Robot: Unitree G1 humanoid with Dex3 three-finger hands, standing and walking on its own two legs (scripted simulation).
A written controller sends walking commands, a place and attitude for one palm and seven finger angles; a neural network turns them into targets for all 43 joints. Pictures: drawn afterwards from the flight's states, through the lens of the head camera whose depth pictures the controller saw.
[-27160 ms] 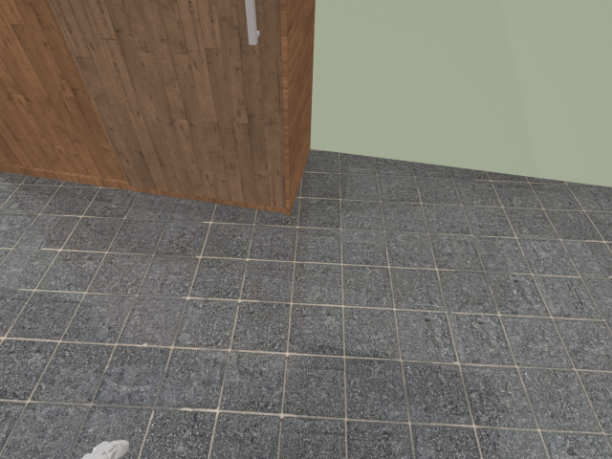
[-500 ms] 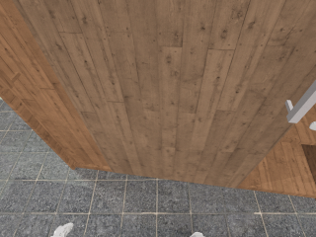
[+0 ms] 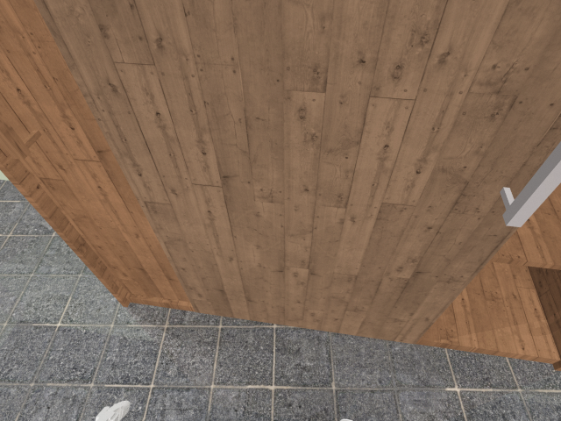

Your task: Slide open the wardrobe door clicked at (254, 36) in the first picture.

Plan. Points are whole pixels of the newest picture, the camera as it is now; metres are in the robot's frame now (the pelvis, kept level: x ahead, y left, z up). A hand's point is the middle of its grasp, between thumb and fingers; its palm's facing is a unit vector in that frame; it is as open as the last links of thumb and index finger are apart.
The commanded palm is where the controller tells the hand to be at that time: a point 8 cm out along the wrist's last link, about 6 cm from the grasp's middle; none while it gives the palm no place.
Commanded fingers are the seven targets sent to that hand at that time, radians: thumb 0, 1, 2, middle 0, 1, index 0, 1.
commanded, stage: slip the hand off the handle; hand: right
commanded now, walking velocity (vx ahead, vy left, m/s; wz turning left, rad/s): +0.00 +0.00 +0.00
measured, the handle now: out of the picture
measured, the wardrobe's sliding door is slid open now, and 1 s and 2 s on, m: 0.46 0.46 0.46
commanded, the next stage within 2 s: draw the hand back to the body in 0.32 s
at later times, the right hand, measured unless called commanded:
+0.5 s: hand out of the picture +0.27 -0.39 +0.14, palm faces +0.45 +0.88 -0.17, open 14.7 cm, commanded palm +0.23 -0.41 +0.15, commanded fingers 0.00 0.55 -0.20 0.25 1.15 0.25 1.15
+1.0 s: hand out of the picture +0.21 -0.33 +0.15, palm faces +0.22 +0.96 -0.18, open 14.4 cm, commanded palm +0.17 -0.36 +0.17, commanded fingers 0.00 0.22 -0.36 0.24 0.96 0.24 0.96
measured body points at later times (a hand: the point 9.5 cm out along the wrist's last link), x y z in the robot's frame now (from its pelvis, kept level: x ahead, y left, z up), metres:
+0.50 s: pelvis -0.01 +0.01 +0.00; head +0.00 +0.00 +0.45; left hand +0.16 +0.25 -0.08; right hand +0.24 -0.43 +0.15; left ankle -0.06 +0.12 -0.72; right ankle +0.08 -0.10 -0.72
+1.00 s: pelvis -0.01 -0.01 +0.01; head -0.03 -0.01 +0.46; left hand +0.18 +0.21 -0.04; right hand +0.20 -0.38 +0.16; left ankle -0.06 +0.12 -0.72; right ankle +0.08 -0.10 -0.72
